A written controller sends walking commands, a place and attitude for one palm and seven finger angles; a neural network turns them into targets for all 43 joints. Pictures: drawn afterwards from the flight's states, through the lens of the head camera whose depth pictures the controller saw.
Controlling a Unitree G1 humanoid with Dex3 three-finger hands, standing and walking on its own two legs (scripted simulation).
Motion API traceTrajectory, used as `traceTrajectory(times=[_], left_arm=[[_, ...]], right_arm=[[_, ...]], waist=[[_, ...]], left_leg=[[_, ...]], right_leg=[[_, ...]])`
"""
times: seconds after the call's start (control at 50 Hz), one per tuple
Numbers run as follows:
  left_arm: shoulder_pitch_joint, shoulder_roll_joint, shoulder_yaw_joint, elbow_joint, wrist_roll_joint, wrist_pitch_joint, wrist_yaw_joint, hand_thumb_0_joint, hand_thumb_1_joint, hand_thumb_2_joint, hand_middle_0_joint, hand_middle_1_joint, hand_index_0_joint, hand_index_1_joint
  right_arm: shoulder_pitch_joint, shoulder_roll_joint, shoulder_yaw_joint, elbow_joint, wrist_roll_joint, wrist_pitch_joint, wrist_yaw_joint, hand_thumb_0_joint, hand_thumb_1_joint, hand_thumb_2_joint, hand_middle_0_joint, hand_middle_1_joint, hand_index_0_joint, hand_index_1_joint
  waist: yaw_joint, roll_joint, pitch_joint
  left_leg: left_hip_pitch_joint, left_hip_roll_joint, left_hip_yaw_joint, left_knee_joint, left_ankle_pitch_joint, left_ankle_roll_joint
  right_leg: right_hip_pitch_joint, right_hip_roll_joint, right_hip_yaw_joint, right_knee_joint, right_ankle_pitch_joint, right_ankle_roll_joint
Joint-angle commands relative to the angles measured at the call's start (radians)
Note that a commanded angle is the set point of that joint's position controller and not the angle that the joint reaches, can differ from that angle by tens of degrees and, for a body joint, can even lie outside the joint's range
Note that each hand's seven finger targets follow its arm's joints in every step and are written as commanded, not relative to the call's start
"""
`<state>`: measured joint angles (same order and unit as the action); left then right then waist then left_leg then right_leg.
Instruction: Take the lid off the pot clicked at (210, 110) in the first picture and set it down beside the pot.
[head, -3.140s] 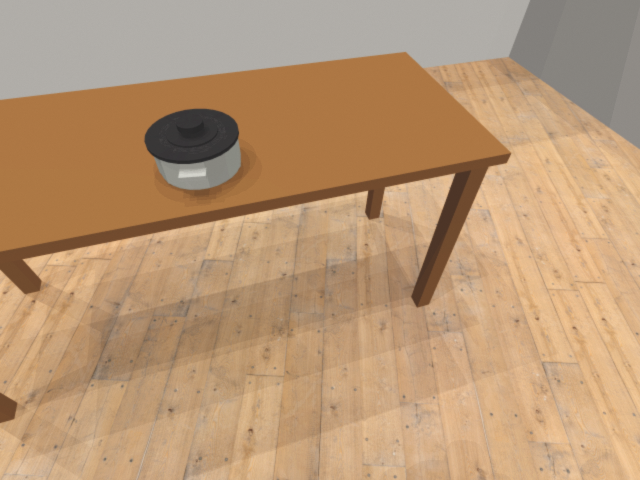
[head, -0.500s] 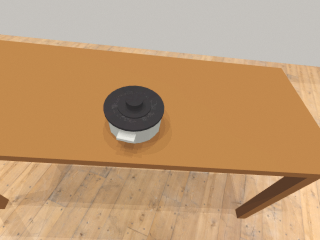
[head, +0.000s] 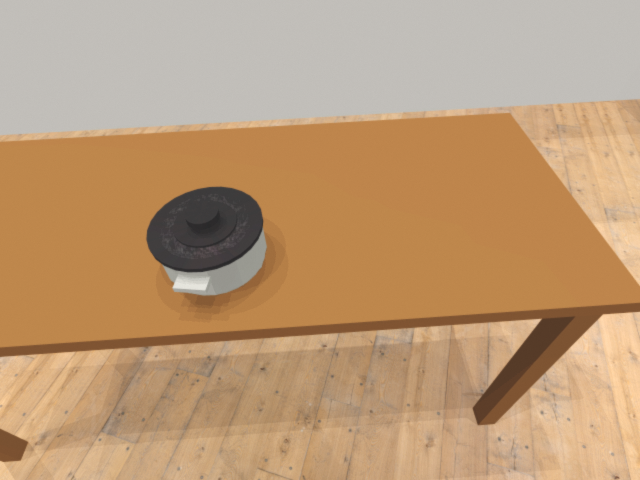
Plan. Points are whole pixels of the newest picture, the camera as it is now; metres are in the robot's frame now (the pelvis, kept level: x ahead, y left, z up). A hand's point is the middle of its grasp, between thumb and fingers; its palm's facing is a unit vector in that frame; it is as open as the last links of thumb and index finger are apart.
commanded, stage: come to a stop and stand still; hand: left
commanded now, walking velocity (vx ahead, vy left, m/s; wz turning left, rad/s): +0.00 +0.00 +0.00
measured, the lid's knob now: (202, 215) +0.50 +0.21 +0.04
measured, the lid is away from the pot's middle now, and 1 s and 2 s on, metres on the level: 0.00 0.00 0.00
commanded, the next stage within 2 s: look again from close up in 0.38 s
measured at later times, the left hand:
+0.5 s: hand out of the picture -0.03 +0.15 -0.17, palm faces +0.06 -0.98 -0.18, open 7.4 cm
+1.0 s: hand out of the picture +0.02 +0.20 -0.17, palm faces +0.03 -0.97 -0.22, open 7.4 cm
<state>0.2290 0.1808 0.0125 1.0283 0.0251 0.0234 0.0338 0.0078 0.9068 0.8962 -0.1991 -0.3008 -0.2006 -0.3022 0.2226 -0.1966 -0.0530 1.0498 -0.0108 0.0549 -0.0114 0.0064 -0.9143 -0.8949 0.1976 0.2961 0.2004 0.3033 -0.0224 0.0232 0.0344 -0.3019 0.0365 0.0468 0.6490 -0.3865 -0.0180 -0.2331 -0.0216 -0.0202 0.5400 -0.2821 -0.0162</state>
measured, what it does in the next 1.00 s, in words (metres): stands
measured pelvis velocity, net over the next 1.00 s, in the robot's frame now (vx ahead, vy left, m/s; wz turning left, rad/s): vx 0.01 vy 0.02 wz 0.01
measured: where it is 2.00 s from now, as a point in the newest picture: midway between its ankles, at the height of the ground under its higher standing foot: outside the picture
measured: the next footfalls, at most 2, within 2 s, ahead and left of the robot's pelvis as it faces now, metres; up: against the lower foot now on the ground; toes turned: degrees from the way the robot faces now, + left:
none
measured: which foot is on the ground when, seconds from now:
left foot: down 0.00-1.00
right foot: down 0.00-1.00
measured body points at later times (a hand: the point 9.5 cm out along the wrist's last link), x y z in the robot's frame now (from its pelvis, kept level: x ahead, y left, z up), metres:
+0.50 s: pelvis -0.01 -0.01 +0.01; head +0.00 -0.01 +0.46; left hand -0.03 +0.20 -0.16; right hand -0.05 -0.22 -0.16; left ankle +0.00 +0.13 -0.74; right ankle +0.01 -0.11 -0.74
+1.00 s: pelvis +0.01 +0.02 +0.00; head +0.02 +0.01 +0.45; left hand +0.02 +0.25 -0.15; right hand +0.02 -0.20 -0.16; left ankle +0.00 +0.13 -0.74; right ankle +0.01 -0.11 -0.74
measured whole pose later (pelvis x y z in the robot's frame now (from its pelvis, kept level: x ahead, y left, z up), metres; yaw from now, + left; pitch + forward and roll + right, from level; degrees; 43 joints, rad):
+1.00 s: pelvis +0.01 +0.02 +0.00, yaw +0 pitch +0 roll +1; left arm 0.30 0.17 0.00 1.05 0.02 -0.01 0.04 0.01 0.91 0.90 -0.20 -0.30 -0.20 -0.30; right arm 0.31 -0.16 0.01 1.05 -0.01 -0.03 -0.02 0.02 -0.94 -0.89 0.20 0.30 0.20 0.30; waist 0.00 0.00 0.01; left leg -0.21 -0.01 0.03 0.50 -0.29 0.01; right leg -0.24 -0.04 -0.02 0.53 -0.29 0.01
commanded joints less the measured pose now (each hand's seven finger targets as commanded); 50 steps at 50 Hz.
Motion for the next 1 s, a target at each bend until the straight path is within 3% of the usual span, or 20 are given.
traceTrajectory(times=[0.0, 0.02, 0.06, 0.12, 0.14, 0.3, 0.44, 0.46, 0.48, 0.5, 0.52, 0.54, 0.56, 0.6, 0.66, 0.68, 0.72, 0.76, 0.98], left_arm=[[-0.027, 0.151, 0.023, -0.028, -0.013, -0.026, 0.003, 0.000, 0.900, 0.900, -0.200, -0.300, -0.200, -0.300], [-0.017, 0.134, 0.019, -0.016, -0.017, -0.025, 0.003, 0.000, 0.900, 0.900, -0.200, -0.300, -0.200, -0.300], [0.004, 0.108, 0.016, -0.003, -0.019, -0.024, 0.003, 0.000, 0.900, 0.900, -0.200, -0.300, -0.200, -0.300], [0.024, 0.111, 0.019, 0.030, -0.021, -0.025, 0.003, 0.000, 0.900, 0.900, -0.200, -0.300, -0.200, -0.300], [0.038, 0.111, 0.019, 0.036, -0.022, -0.027, 0.002, 0.000, 0.900, 0.900, -0.200, -0.300, -0.200, -0.300], [0.063, 0.090, 0.019, 0.064, -0.018, -0.030, 0.001, 0.000, 0.900, 0.900, -0.200, -0.300, -0.200, -0.300], [0.111, 0.065, 0.014, 0.088, -0.018, -0.037, 0.001, 0.000, 0.900, 0.900, -0.200, -0.300, -0.200, -0.300], [0.187, 0.070, 0.003, 0.109, -0.002, -0.070, 0.041, 0.000, 0.900, 0.900, -0.200, -0.300, -0.200, -0.300], [0.154, 0.136, 0.013, 0.060, -0.006, -0.077, 0.031, 0.000, 0.900, 0.900, -0.200, -0.300, -0.200, -0.300], [0.106, 0.122, 0.013, 0.042, -0.005, -0.077, 0.023, 0.000, 0.900, 0.900, -0.200, -0.300, -0.200, -0.300], [0.091, 0.107, 0.013, 0.028, -0.006, -0.075, 0.020, 0.000, 0.900, 0.900, -0.200, -0.300, -0.200, -0.300], [0.083, 0.103, 0.015, 0.023, -0.007, -0.067, 0.011, 0.000, 0.900, 0.900, -0.200, -0.300, -0.200, -0.300], [0.089, 0.076, 0.013, 0.017, -0.008, -0.059, 0.011, 0.000, 0.900, 0.900, -0.200, -0.300, -0.200, -0.300], [0.125, 0.048, 0.005, 0.017, -0.006, -0.049, 0.011, 0.000, 0.900, 0.900, -0.200, -0.300, -0.200, -0.300], [0.157, 0.036, 0.000, 0.016, -0.005, -0.047, 0.007, 0.000, 0.900, 0.900, -0.200, -0.300, -0.200, -0.300], [0.161, 0.034, -0.001, 0.018, -0.004, -0.049, 0.008, 0.000, 0.900, 0.900, -0.200, -0.300, -0.200, -0.300], [0.159, 0.041, -0.004, 0.015, -0.005, -0.050, 0.009, 0.000, 0.900, 0.900, -0.200, -0.300, -0.200, -0.300], [0.148, 0.048, -0.002, 0.005, -0.006, -0.046, 0.007, 0.000, 0.900, 0.900, -0.200, -0.300, -0.200, -0.300], [0.136, 0.082, 0.002, -0.012, -0.010, -0.044, 0.007, 0.000, 0.900, 0.900, -0.200, -0.300, -0.200, -0.300]], right_arm=[[0.091, -0.026, 0.009, 0.018, -0.001, -0.032, -0.008, 0.000, -0.900, -0.900, 0.200, 0.300, 0.200, 0.300], [0.096, -0.030, 0.016, 0.029, -0.001, -0.039, -0.010, 0.000, -0.900, -0.900, 0.200, 0.300, 0.200, 0.300], [0.086, -0.047, 0.024, 0.041, -0.004, -0.047, -0.016, 0.000, -0.900, -0.900, 0.200, 0.300, 0.200, 0.300], [0.100, -0.030, 0.034, 0.074, -0.004, -0.055, -0.016, 0.000, -0.900, -0.900, 0.200, 0.300, 0.200, 0.300], [0.106, -0.029, 0.034, 0.078, -0.003, -0.057, -0.017, 0.000, -0.900, -0.900, 0.200, 0.300, 0.200, 0.300], [0.182, -0.005, 0.032, 0.099, -0.006, -0.051, -0.018, 0.000, -0.900, -0.900, 0.200, 0.300, 0.200, 0.300], [0.191, 0.008, 0.037, 0.103, -0.001, -0.059, -0.024, 0.000, -0.900, -0.900, 0.200, 0.300, 0.200, 0.300], [0.048, -0.034, 0.041, 0.026, -0.003, -0.081, -0.011, 0.000, -0.900, -0.900, 0.200, 0.300, 0.200, 0.300], [0.126, 0.028, 0.040, -0.009, 0.001, -0.067, -0.009, 0.000, -0.900, -0.900, 0.200, 0.300, 0.200, 0.300], [0.173, 0.018, 0.039, -0.001, 0.000, -0.066, -0.006, 0.000, -0.900, -0.900, 0.200, 0.300, 0.200, 0.300], [0.204, 0.016, 0.039, 0.000, -0.002, -0.071, -0.002, 0.000, -0.900, -0.900, 0.200, 0.300, 0.200, 0.300], [0.211, 0.003, 0.038, -0.007, -0.006, -0.074, -0.003, 0.000, -0.900, -0.900, 0.200, 0.300, 0.200, 0.300], [0.201, -0.011, 0.034, -0.024, -0.009, -0.074, -0.005, 0.000, -0.900, -0.900, 0.200, 0.300, 0.200, 0.300], [0.180, -0.026, 0.035, -0.043, -0.008, -0.079, -0.009, 0.000, -0.900, -0.900, 0.200, 0.300, 0.200, 0.300], [0.153, -0.039, 0.036, -0.062, -0.004, -0.089, -0.012, 0.000, -0.900, -0.900, 0.200, 0.300, 0.200, 0.300], [0.151, -0.040, 0.037, -0.059, -0.003, -0.092, -0.013, 0.000, -0.900, -0.900, 0.200, 0.300, 0.200, 0.300], [0.152, -0.039, 0.041, -0.053, 0.000, -0.094, -0.013, 0.000, -0.900, -0.900, 0.200, 0.300, 0.200, 0.300], [0.149, -0.046, 0.042, -0.050, -0.002, -0.095, -0.014, 0.000, -0.900, -0.900, 0.200, 0.300, 0.200, 0.300], [0.121, -0.057, 0.045, -0.030, 0.000, -0.100, -0.018, 0.000, -0.900, -0.900, 0.200, 0.300, 0.200, 0.300]], waist=[[-0.016, -0.151, 0.002], [-0.007, -0.114, 0.025], [0.017, -0.074, 0.064], [0.028, 0.043, 0.030], [0.035, 0.027, 0.029], [0.019, -0.057, 0.060], [0.022, -0.040, 0.054], [0.066, 0.028, 0.108], [-0.003, -0.001, 0.007], [-0.024, -0.018, -0.036], [-0.034, -0.003, -0.032], [-0.022, 0.026, -0.039], [-0.015, 0.033, 0.008], [0.006, 0.049, 0.066], [0.029, 0.043, 0.059], [0.031, -0.006, 0.053], [0.027, -0.042, 0.060], [0.027, -0.014, 0.076], [0.030, -0.007, 0.005]], left_leg=[[0.123, 0.006, -0.031, -0.139, 0.134, 0.003], [0.140, 0.029, -0.063, -0.209, 0.199, 0.010], [0.102, 0.061, -0.094, -0.271, 0.214, 0.016], [0.083, 0.062, -0.094, -0.296, 0.224, 0.018], [0.076, 0.063, -0.096, -0.302, 0.204, 0.020], [0.074, 0.035, -0.070, -0.287, 0.135, 0.017], [0.096, 0.050, -0.077, -0.295, 0.176, 0.024], [-0.020, 0.042, -0.024, -0.078, 0.166, -0.013], [0.028, 0.021, -0.047, -0.056, 0.031, 0.004], [0.085, 0.020, -0.039, -0.069, 0.050, 0.009], [0.102, 0.017, -0.050, -0.110, 0.108, 0.014], [0.104, 0.030, -0.070, -0.145, 0.121, 0.024], [0.033, 0.045, -0.098, -0.176, 0.077, 0.032], [-0.065, 0.065, -0.148, -0.247, 0.024, 0.052], [-0.067, 0.079, -0.178, -0.288, 0.045, 0.065], [-0.057, 0.075, -0.172, -0.280, 0.076, 0.066], [-0.028, 0.060, -0.146, -0.262, 0.134, 0.061], [-0.021, 0.062, -0.150, -0.273, 0.143, 0.061], [0.074, 0.057, -0.111, -0.237, 0.333, 0.051]], right_leg=[[-0.080, -0.166, 0.149, -0.216, 0.103, -0.077], [-0.094, -0.137, 0.133, -0.205, 0.068, -0.053], [-0.064, -0.090, 0.120, -0.225, 0.004, -0.024], [0.017, -0.083, 0.108, -0.217, 0.039, -0.017], [0.037, -0.079, 0.104, -0.225, 0.038, -0.017], [-0.019, -0.088, 0.121, -0.278, -0.091, -0.024], [-0.020, -0.078, 0.104, -0.263, -0.019, -0.023], [-0.005, -0.147, 0.152, -0.211, 0.424, -0.001], [-0.023, -0.212, 0.206, -0.248, 0.181, -0.057], [-0.079, -0.184, 0.174, -0.253, -0.062, -0.080], [-0.108, -0.144, 0.140, -0.221, -0.122, -0.078], [-0.123, -0.113, 0.101, -0.179, -0.153, -0.062], [-0.129, -0.083, 0.083, -0.151, -0.189, -0.046], [-0.094, -0.047, 0.067, -0.102, -0.144, -0.035], [-0.051, -0.039, 0.047, -0.073, -0.043, -0.025], [-0.039, -0.043, 0.053, -0.077, -0.016, -0.026], [-0.044, -0.057, 0.064, -0.092, 0.012, -0.025], [-0.057, -0.055, 0.059, -0.091, 0.007, -0.024], [0.001, -0.077, 0.066, -0.088, 0.156, -0.021]])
